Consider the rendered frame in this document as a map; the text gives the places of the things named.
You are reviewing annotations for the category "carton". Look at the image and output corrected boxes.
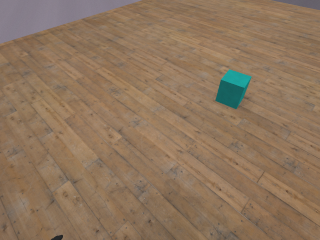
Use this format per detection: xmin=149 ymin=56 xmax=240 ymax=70
xmin=215 ymin=69 xmax=252 ymax=109

